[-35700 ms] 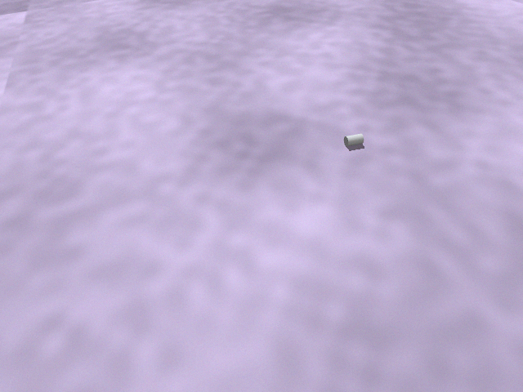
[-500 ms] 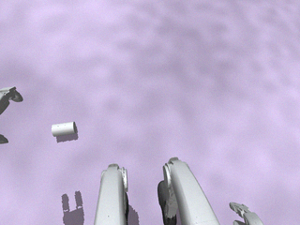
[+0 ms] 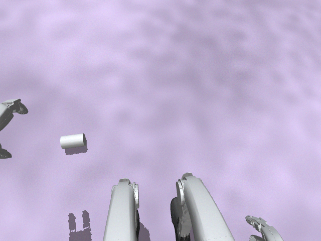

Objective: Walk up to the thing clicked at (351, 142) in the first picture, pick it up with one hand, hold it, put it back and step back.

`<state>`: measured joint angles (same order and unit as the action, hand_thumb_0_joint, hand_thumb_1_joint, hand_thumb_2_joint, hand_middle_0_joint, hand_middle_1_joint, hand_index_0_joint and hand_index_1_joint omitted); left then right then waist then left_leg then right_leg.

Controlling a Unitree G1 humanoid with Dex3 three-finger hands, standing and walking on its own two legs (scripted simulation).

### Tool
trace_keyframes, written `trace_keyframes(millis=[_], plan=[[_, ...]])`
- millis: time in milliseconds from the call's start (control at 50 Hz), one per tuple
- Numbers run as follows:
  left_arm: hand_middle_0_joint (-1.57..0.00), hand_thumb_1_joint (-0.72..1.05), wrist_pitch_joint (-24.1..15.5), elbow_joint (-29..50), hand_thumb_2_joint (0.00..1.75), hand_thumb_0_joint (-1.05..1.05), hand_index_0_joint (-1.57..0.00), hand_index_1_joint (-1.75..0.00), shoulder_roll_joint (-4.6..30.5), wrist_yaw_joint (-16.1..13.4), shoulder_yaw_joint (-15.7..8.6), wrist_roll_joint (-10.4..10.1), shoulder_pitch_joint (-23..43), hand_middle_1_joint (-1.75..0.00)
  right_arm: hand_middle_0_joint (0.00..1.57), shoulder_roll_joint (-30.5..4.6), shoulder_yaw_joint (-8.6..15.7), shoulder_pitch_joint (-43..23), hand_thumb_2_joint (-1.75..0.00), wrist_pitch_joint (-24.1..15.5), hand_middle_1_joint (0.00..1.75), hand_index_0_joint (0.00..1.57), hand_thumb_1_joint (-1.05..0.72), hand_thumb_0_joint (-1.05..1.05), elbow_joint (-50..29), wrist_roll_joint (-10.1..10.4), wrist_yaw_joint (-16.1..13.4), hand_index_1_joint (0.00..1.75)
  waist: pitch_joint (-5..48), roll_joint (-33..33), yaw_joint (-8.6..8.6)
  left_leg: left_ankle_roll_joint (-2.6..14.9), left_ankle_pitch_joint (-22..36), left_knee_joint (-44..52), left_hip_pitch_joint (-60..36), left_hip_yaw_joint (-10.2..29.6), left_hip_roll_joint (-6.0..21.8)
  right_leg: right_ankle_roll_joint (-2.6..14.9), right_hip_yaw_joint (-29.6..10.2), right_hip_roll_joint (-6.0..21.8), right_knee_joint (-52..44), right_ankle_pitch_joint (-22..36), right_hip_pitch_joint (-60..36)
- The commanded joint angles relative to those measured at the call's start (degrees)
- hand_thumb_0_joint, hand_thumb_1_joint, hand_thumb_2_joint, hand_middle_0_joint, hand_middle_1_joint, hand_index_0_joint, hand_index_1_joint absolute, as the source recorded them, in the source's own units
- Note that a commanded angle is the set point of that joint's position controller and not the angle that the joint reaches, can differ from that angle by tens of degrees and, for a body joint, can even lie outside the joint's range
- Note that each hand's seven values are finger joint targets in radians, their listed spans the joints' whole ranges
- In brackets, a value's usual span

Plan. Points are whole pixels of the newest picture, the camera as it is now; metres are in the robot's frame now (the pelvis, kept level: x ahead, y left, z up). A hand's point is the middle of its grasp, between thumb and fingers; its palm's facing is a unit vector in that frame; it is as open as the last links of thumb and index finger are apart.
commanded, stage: go down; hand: left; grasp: from above
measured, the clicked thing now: (73, 141) +0.51 +0.37 -0.53
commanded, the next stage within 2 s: approach in 0.36 s
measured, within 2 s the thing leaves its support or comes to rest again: neither
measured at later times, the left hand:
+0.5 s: hand (0, 138) +0.38 +0.39 -0.06, palm faces -0.45 -0.07 -0.89, open 12.1 cm
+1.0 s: hand (51, 138) +0.44 +0.36 -0.27, palm faces -0.42 -0.05 -0.91, open 10.0 cm
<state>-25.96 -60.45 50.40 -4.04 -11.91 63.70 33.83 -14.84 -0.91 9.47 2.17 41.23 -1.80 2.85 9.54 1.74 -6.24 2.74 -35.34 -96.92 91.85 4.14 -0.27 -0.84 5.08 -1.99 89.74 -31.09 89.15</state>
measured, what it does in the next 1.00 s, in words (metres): lowers itself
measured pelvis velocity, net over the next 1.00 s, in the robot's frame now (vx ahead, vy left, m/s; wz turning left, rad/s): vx -0.02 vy -0.01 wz -0.05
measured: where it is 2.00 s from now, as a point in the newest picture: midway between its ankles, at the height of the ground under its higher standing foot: (156, 236)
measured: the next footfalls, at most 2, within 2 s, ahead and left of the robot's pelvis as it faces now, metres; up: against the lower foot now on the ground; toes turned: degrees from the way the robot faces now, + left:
none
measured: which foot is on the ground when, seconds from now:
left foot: down 0.00-1.00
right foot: down 0.00-1.00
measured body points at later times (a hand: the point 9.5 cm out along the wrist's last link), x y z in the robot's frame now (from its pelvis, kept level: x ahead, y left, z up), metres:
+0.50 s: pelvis +0.00 +0.00 +0.00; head +0.17 +0.05 +0.42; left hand +0.40 +0.39 -0.01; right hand +0.10 -0.27 -0.11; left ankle +0.06 +0.09 -0.52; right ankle +0.09 -0.13 -0.52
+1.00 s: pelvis -0.02 -0.01 -0.15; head +0.23 +0.07 +0.22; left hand +0.46 +0.36 -0.22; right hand +0.06 -0.29 -0.26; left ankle +0.06 +0.09 -0.52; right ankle +0.09 -0.13 -0.52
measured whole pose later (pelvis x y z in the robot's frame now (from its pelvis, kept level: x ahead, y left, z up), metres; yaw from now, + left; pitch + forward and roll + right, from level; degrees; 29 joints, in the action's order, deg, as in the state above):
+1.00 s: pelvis -0.02 -0.01 -0.15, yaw -3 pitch +36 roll -10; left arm -28.8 -80.6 56.8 -17.4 -12.6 78.0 55.7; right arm -15.6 -3.2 4.6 0.9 43.0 -7.9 7.2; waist 3.9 -1.1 -10.9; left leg 3.1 -38.8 -123.9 121.3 4.5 -0.8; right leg -1.0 6.6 -1.0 116.6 -34.7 118.3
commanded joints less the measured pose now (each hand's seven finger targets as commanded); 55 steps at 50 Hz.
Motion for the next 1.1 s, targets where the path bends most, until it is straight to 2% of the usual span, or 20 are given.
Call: trace_keyframes(millis=[0,60,100,120,140,220,240,320,400,440,460,500,540,600,700,760,800,860,980,1080], plan=[[-0.37,-0.23,-0.36,7.54,0.71,0.00,-0.37,-0.75,20.30,-2.58,-4.64,-1.23,15.52,-0.75,0.20,-12.12,3.74,6.73,-0.90,-0.68,0.30,0.20,-0.91,0.00,-2.72,0.01,-0.58,0.30,26.51,12.45,0.73,-1.62,7.91,16.78,-24.85,3.84,0.85,3.10,-0.25,-0.89,-7.49,4.39,-9.76],[-0.39,-0.22,-0.59,8.86,0.70,0.00,-0.38,-0.74,20.92,-3.31,-4.86,-0.72,17.37,-0.73,0.20,-12.51,3.94,6.96,-0.90,-0.84,0.30,0.20,-0.91,0.00,-2.63,-0.16,-0.56,0.30,28.17,13.68,0.59,-1.76,8.01,16.35,-25.53,3.77,0.88,3.16,-0.32,-0.90,-6.83,4.35,-8.53],[-0.39,-0.22,-0.57,9.43,0.71,0.00,-0.38,-0.73,23.57,-3.63,-6.50,-0.28,17.18,-0.72,0.20,-12.79,4.03,7.22,-0.90,-0.73,0.30,0.20,-0.91,0.00,-2.54,-0.22,-0.53,0.30,30.97,14.53,1.56,-1.86,10.88,15.74,-27.63,3.40,0.73,3.23,-0.48,-0.83,-6.83,5.50,-9.05],[-0.39,-0.21,-0.35,9.47,0.70,0.00,-0.39,-0.73,23.53,-3.67,-6.89,-0.62,16.72,-0.72,0.20,-12.86,4.10,6.85,-0.90,-0.71,0.30,0.20,-0.91,0.00,-2.54,-0.22,-0.54,0.30,30.86,14.70,1.88,-1.90,10.61,16.23,-28.06,4.09,0.60,3.12,-0.50,-0.77,-6.86,5.46,-9.16],[-0.40,-0.21,-0.02,9.43,0.70,0.00,-0.39,-0.73,21.76,-3.63,-5.64,-0.53,16.13,-0.72,0.20,-12.66,3.98,7.35,-0.90,-0.69,0.30,0.20,-0.91,0.00,-2.75,-0.19,-0.46,0.30,30.33,15.19,1.34,-1.98,10.76,16.59,-28.03,3.91,0.54,3.22,-0.45,-0.82,-7.16,5.39,-9.31],[-0.40,-0.22,1.02,10.76,0.71,0.00,-0.39,-0.73,22.24,-3.42,-6.33,-1.33,15.97,-0.71,0.20,-12.58,4.35,7.63,-0.91,-0.56,0.30,0.20,-0.92,0.00,-2.45,0.01,-0.60,0.30,32.50,14.44,1.42,-1.77,11.71,16.71,-29.60,3.74,0.46,3.07,-0.53,-0.92,-8.40,6.11,-11.03],[-0.41,-0.21,1.19,11.33,0.70,0.00,-0.39,-0.73,22.97,-3.28,-6.94,-1.47,15.38,-0.71,0.20,-12.60,4.46,7.51,-0.90,-0.50,0.30,0.20,-0.91,0.00,-2.55,0.14,-0.66,0.30,32.77,14.43,2.12,-1.81,11.47,17.21,-29.99,3.71,0.49,3.10,-0.50,-0.89,-8.57,5.86,-11.60],[-0.41,-0.20,1.74,10.01,0.69,0.00,-0.40,-0.72,21.85,-2.83,-7.02,-2.28,12.98,-0.71,0.20,-12.11,4.38,7.35,-0.90,-0.45,0.30,0.20,-0.91,0.00,-2.29,0.38,-0.85,0.30,31.18,12.78,2.09,-1.68,11.67,17.46,-28.90,3.75,0.50,3.18,-0.41,-1.05,-9.18,6.04,-12.63],[-0.40,-0.21,1.05,8.03,0.69,0.00,-0.39,-0.73,19.46,-2.52,-5.02,-1.96,12.25,-0.72,0.20,-11.73,4.06,6.75,-0.90,-0.75,0.30,0.20,-0.91,0.00,-2.21,0.50,-1.02,0.30,26.43,12.02,1.24,-1.67,8.29,17.63,-25.62,3.62,0.80,3.19,-0.28,-1.11,-8.94,4.15,-10.63],[-0.39,-0.30,0.30,7.51,0.78,0.00,-0.33,-0.78,19.92,-2.85,-5.47,-1.95,12.62,-0.72,0.20,-11.64,3.96,6.74,-0.90,-0.96,0.30,0.20,-0.91,0.00,-2.23,0.36,-1.02,0.30,26.30,10.74,1.10,-1.42,8.09,16.41,-23.85,2.81,0.63,3.23,-0.54,-1.10,-8.88,4.18,-10.88],[-0.43,-0.22,-0.06,7.86,0.70,0.00,-0.41,-0.70,20.00,-3.03,-5.22,-1.72,13.52,-0.67,0.20,-11.70,3.92,6.87,-0.90,-1.08,0.30,0.20,-0.90,0.00,-2.25,0.27,-0.97,0.30,26.28,10.66,0.80,-1.31,7.86,15.88,-23.12,2.49,0.49,3.33,-0.79,-1.06,-8.63,4.17,-10.79],[-0.52,-0.12,-0.78,6.15,0.66,0.00,-0.48,-0.62,18.84,-3.58,-3.69,-0.56,14.54,-0.57,0.20,-11.66,3.70,7.16,-0.90,-1.27,0.30,0.20,-0.90,0.00,-2.13,-0.04,-0.71,0.30,25.44,10.91,0.02,-1.29,9.48,14.03,-22.14,1.68,0.35,3.48,-0.86,-1.03,-7.72,4.68,-8.86],[-0.53,-0.08,-1.44,3.06,0.62,0.00,-0.50,-0.60,18.51,-4.53,-3.61,0.16,14.89,-0.56,0.20,-11.83,3.48,7.23,-0.90,-1.47,0.30,0.20,-0.90,0.00,-1.91,-0.36,-0.37,0.30,24.53,9.49,-0.29,-1.14,10.49,12.02,-20.02,1.72,0.24,3.61,-0.78,-1.00,-6.09,5.06,-6.85],[-0.53,-0.03,-2.12,-1.01,0.58,0.00,-0.52,-0.59,17.68,-5.94,-1.93,1.98,17.06,-0.58,0.20,-12.23,3.18,7.00,-0.90,-1.66,0.30,0.20,-0.90,0.00,-1.83,-0.97,0.35,0.30,22.07,8.95,-0.60,-0.99,8.07,9.66,-15.32,1.72,0.08,3.72,-0.61,-1.03,-3.70,3.30,-2.94],[-0.55,0.03,-3.63,-6.76,0.53,0.00,-0.56,-0.56,18.40,-8.59,-0.53,5.26,24.08,-0.57,0.20,-13.27,2.65,6.33,-0.89,-1.81,0.30,0.20,-0.90,0.00,-1.24,-2.60,1.91,0.30,24.60,10.18,-1.97,-0.99,8.29,3.20,-11.97,3.22,0.00,3.81,-0.63,-0.89,3.39,3.24,5.48],[-0.60,0.07,-4.70,-7.47,0.50,0.00,-0.61,-0.53,23.52,-10.94,-2.62,7.96,30.40,-0.53,0.20,-13.63,2.16,6.63,-0.90,-1.54,0.30,0.20,-0.90,0.00,-0.65,-4.00,2.72,0.30,28.72,12.51,-1.75,-0.83,8.89,-1.91,-9.27,1.89,-0.52,3.58,-0.96,-0.81,6.96,3.59,7.46],[-0.62,0.11,-4.67,-9.52,0.47,0.00,-0.64,-0.52,24.12,-12.61,-3.26,9.22,31.61,-0.53,0.20,-13.65,1.81,7.07,-0.90,-1.29,0.30,0.20,-0.90,0.00,-0.10,-4.90,3.30,0.30,31.20,12.63,-1.73,-0.65,9.76,-5.10,-7.78,0.88,-0.88,3.17,-0.85,-0.85,8.92,4.34,7.51],[-0.64,0.11,-3.94,-9.98,0.47,0.00,-0.65,-0.50,27.45,-14.82,-4.98,11.15,35.88,-0.50,0.20,-14.47,1.79,7.39,-0.90,-1.10,0.30,0.20,-0.90,0.00,0.70,-5.86,3.82,0.30,36.07,16.04,-1.76,-1.00,12.61,-8.70,-9.23,0.91,-0.85,2.89,-0.33,-0.59,12.93,5.65,10.40],[-0.65,0.09,-1.00,-12.48,0.48,0.00,-0.65,-0.48,29.46,-17.00,-3.79,13.17,43.75,-0.47,0.20,-15.81,1.55,8.64,-0.90,-1.30,0.30,0.20,-0.91,0.00,1.77,-6.18,3.84,0.30,37.14,20.20,-5.00,-1.28,8.67,-13.21,-7.23,3.00,-0.48,2.62,1.55,-0.04,19.70,2.78,18.71],[-0.65,0.07,1.54,-17.84,0.49,0.00,-0.64,-0.46,28.74,-17.09,-1.67,13.52,45.13,-0.45,0.20,-16.44,-0.06,9.40,-0.90,-1.66,0.30,0.20,-0.90,0.00,1.60,-6.45,3.97,0.30,32.99,19.49,-7.94,-1.24,5.56,-17.28,-0.12,3.65,-0.49,2.43,2.81,0.39,23.42,1.55,22.09]])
